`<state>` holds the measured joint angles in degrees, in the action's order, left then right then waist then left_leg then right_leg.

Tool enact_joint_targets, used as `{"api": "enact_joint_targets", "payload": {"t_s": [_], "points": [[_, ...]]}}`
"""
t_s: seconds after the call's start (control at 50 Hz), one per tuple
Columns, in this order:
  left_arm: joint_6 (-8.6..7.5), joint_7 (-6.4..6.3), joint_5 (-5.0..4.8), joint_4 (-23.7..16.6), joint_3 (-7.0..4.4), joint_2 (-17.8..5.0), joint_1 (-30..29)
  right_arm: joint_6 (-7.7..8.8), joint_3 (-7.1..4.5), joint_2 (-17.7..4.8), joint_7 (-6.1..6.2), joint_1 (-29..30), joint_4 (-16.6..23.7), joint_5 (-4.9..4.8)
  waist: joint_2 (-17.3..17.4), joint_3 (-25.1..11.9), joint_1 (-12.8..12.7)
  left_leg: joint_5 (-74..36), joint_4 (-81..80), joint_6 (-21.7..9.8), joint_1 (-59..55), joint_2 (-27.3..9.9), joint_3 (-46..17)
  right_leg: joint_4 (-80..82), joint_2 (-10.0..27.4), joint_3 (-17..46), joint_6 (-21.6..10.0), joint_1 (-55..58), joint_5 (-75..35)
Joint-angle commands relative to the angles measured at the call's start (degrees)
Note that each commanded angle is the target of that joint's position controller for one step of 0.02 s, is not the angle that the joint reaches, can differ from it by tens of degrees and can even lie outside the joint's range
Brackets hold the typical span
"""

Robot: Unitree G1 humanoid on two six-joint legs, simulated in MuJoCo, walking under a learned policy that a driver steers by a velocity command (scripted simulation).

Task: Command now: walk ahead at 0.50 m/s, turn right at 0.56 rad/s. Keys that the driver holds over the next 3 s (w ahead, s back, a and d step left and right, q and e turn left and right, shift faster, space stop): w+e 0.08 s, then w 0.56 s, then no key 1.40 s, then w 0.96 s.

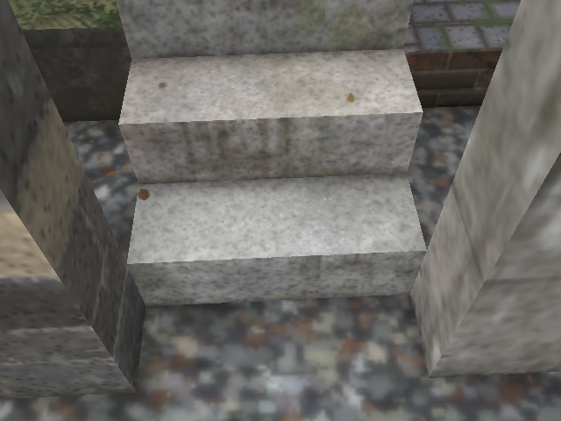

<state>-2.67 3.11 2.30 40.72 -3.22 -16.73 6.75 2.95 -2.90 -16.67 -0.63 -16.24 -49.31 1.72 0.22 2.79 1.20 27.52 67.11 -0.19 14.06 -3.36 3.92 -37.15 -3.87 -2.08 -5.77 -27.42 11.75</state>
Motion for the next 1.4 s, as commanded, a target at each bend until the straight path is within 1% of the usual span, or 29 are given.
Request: {"api": "enact_joint_targets", "payload": {"t_s": [0.02,0.08,0.2,0.28,0.34,0.36,0.4,0.42,0.44,0.46,0.48,0.52,0.56,0.6,0.68,0.74,0.8,0.84,0.86,0.88,0.9,0.96,1.0,1.08,1.18,1.2,1.22,1.28,1.4], "points": [[0.67,-0.99,-0.75,0.14,-3.29,-9.21,12.43,1.92,0.1,-4.35,-0.67,3.4,7.15,0.44,0.53,-7.37,-3.5,-6.16,5.27,-0.17,25.91,-1.66,-6.55,17.55,17.49,26.62,-12.06,29.1,-19.89],[0.3,-2.23,-2.06,-1.26,-1.91,-6.32,8.89,-1.61,0.09,-4.92,0.01,0.19,5.96,3.04,-2.25,-4.61,0.61,-7.77,-4.67,2.0,15.18,-1.64,-5.13,22.16,13.32,21.65,-10.45,15.83,-21.16],[-1.5,-1.82,-1.96,2.77,-2.05,-6.23,15.72,-1.15,1.12,-1.58,-1.05,12.08,8.76,0.94,-6.53,-0.27,-4.1,-23.4,-25.71,3.04,17.45,-2.01,-3.98,28.42,9.96,16.82,-6.92,16.84,-1.69],[-2.87,-2.57,-1.82,4.36,-2.47,-6.98,18.37,-0.17,1.33,-1.92,-0.76,16.64,10.07,0.01,-5.2,0.3,-5.94,-27.89,-32.76,2.97,15.8,-1.14,-4.02,27.31,11.69,16.66,-6.55,19.08,-3.5],[-2.94,-2.36,-1.55,4.32,-2.43,-6.89,17.23,0.52,1.03,-2.75,0.13,15.66,10.64,0.49,-4.21,-0.6,-5.18,-24.34,-34.46,0.65,11.6,-0.2,-3.14,22.52,13.13,16.8,-5.46,21.2,-13.08],[-3.45,-2.49,-2.46,5.29,-2.26,-7.03,17.37,0.87,0.35,-3.62,0.6,15.27,11.61,0.92,-2.21,-0.49,-3.81,-24.03,-33.17,-0.34,10.47,1.34,-1.63,20.53,14.41,17.66,-4.22,21.38,-19.71],[-3.76,-3.18,-2.16,4.84,-1.1,-5.33,15.57,1.8,-0.59,-4.45,1.09,3.63,8.22,1.35,-0.8,-6.12,1.8,-21.99,-40.76,-3.56,-3.22,2.12,-2.52,5.16,10.14,13.34,-0.89,21.47,-34.84],[-3.58,-3.08,-1.9,3.1,-0.03,-2.85,14.92,2.31,-1.66,-8.01,1.48,-7.49,6.51,2.14,2.2,-13.73,5.86,-15.12,-43.28,-6.93,-15.46,-7.64,-12.78,-9.16,6.9,10.82,0.01,15.67,-24.08],[-3.2,-2.95,-3.57,2.24,0.8,0.94,22.31,1.54,-4.13,-16.02,1.35,-10.32,5.3,1.8,18.3,-19.18,3.03,-13.31,-48.06,-14.74,-29.27,-19.56,-34.36,-25.5,-1.62,4.48,2.39,-1.36,6.44],[-2.1,-3.71,-1.67,3.74,0.65,-1.89,21.45,1.16,-3.4,-11.13,0.54,-8.07,5.16,0.6,11.09,-14.77,2.53,-11.85,-51.09,-15.44,-26.96,-20.06,-41.57,-33.18,0.46,6.98,1.93,-9.29,14.95],[-1.99,-3.67,-0.96,3.26,0.68,-1.35,16.89,1.26,-2.2,-6.68,0.26,-4.0,5.65,0.36,3.53,-7.78,1.87,-12.27,-51.66,-14.53,-20.73,-17.82,-34.11,-35.3,2.51,7.62,1.7,-11.0,11.63],[-0.94,-3.21,-0.51,1.95,0.41,-0.94,13.08,1.59,-0.76,-3.26,0.85,0.76,6.1,0.64,3.13,-3.13,-0.5,-27.11,-53.99,-11.44,-11.99,-13.18,-22.25,-32.05,4.85,6.79,2.52,-7.22,7.93],[0.22,-2.94,0.11,2.85,0.75,-0.32,14.03,2.53,-0.99,-4.2,0.54,0.66,4.7,0.23,3.78,-2.45,-2.13,-41.06,-54.14,-10.38,-8.17,-9.83,-14.43,-29.58,4.97,4.13,3.7,-3.06,6.77],[0.97,-3.0,0.42,2.44,0.3,-0.6,13.34,4.43,-0.87,-4.51,0.5,-1.64,2.04,-1.49,4.67,-2.18,-3.11,-48.13,-55.3,-11.0,-8.9,-8.53,-11.17,-28.17,5.37,2.21,4.73,-4.37,4.86],[0.15,-2.6,-0.81,-1.48,1.41,1.39,4.26,3.61,-0.35,-4.09,0.41,-2.26,-0.35,-1.43,4.12,-2.32,-1.43,-62.33,-54.88,-9.98,-10.21,-5.41,-4.26,-15.33,5.68,-0.25,5.7,-4.46,-1.91],[-0.3,-2.83,-1.1,-0.44,2.98,3.37,4.01,3.14,0.19,-4.59,0.23,-0.3,-1.01,-1.66,6.37,-6.29,-0.46,-71.39,-51.08,-8.1,-10.38,-5.27,-1.84,-2.7,3.31,-1.41,5.49,5.33,-6.42],[-1.22,-4.05,-0.7,1.12,2.48,1.39,7.4,2.37,0.43,-4.87,0.71,-1.32,-2.81,-2.51,6.45,-7.87,-0.61,-73.41,-44.47,-6.9,-13.5,-6.28,-3.65,3.73,1.78,-0.99,3.98,10.13,-6.72],[-2.35,-4.76,0.32,3.95,2.52,2.67,14.37,1.67,1.07,-3.79,0.65,-0.4,-3.49,-3.8,3.3,-8.81,-4.71,-63.22,-35.32,-5.06,-9.66,-4.56,-3.93,17.28,3.54,0.3,2.88,20.31,-19.22],[-2.9,-4.77,1.85,4.9,1.92,-1.24,16.8,1.82,1.72,-2.36,0.84,-3.43,-2.96,-3.41,-3.61,-11.01,-4.05,-42.11,-28.58,-2.75,-1.3,-2.09,-3.05,16.08,11.3,8.07,1.14,29.95,-44.21],[-2.54,-4.73,1.22,5.62,1.97,-2.48,16.26,1.35,3.4,4.38,0.91,-10.72,-3.49,-3.83,-14.25,-14.59,-0.57,-2.57,-20.74,-1.13,3.78,4.25,-2.24,12.69,24.78,19.04,-8.6,34.55,-72.64],[-2.28,-3.96,-0.81,5.5,2.56,0.44,14.07,-0.14,3.22,2.0,1.57,-10.92,-5.4,-2.76,-7.04,-14.13,-0.51,7.53,-18.79,-1.51,0.68,3.82,-6.18,14.02,25.47,18.78,-11.66,26.84,-64.93],[-1.16,-4.88,-0.37,5.12,4.03,2.96,6.96,-2.53,2.59,0.54,1.83,-7.34,-5.23,-1.16,-6.32,-6.99,2.51,3.68,-23.0,-0.96,-3.16,2.24,-5.95,23.38,17.48,13.47,-6.4,14.15,-28.41],[-0.52,-5.56,0.77,5.68,4.33,2.81,7.59,-4.13,2.91,1.3,2.07,-4.69,-4.84,0.01,-7.11,-5.2,1.43,0.64,-30.52,-1.34,-4.03,3.5,-2.93,24.71,13.36,10.93,-2.36,13.21,-10.64],[0.37,-5.25,-0.81,7.3,2.95,-0.58,10.4,-4.34,3.42,2.41,2.15,-6.02,-6.21,0.16,-5.45,-2.6,1.47,-11.52,-42.53,-2.22,-8.47,2.02,-2.14,26.8,10.45,12.43,2.79,7.76,18.6],[1.58,-4.43,-0.32,8.92,2.17,0.66,13.64,-3.44,3.5,1.57,1.64,-6.14,-6.59,0.29,1.05,2.85,-0.69,-7.56,-46.64,-1.64,2.19,-2.15,-6.23,23.03,7.83,10.74,3.84,13.94,7.4],[1.58,-4.36,-0.7,9.73,1.85,0.62,14.43,-2.84,3.26,0.99,1.99,-7.46,-6.78,-0.84,1.84,1.78,-0.35,-8.24,-47.41,-1.22,1.58,-2.67,-6.84,21.24,7.68,9.88,3.12,15.46,4.45],[0.93,-4.52,-1.56,6.57,0.96,-0.01,7.68,-2.69,1.55,-2.34,2.68,-3.93,-7.25,-2.03,3.06,1.36,-0.26,-6.62,-47.75,-0.97,3.8,-1.4,-6.58,19.75,5.47,8.15,3.23,16.66,3.18],[0.82,-4.25,-1.24,7.64,0.95,2.17,10.45,-2.42,1.98,0.65,3.09,-4.94,-7.87,-1.58,1.72,0.73,-0.75,-9.27,-49.52,-1.12,3.96,-2.32,-7.67,19.14,6.12,7.92,3.01,19.53,-3.47],[1.73,-3.06,-1.24,7.83,0.02,1.11,11.87,-2.88,0.19,-1.14,3.25,-8.29,-9.63,-2.26,1.04,0.25,-0.01,-18.15,-49.65,-1.29,-0.18,-2.12,-7.56,18.92,6.86,7.49,2.84,21.68,-11.93]]}}
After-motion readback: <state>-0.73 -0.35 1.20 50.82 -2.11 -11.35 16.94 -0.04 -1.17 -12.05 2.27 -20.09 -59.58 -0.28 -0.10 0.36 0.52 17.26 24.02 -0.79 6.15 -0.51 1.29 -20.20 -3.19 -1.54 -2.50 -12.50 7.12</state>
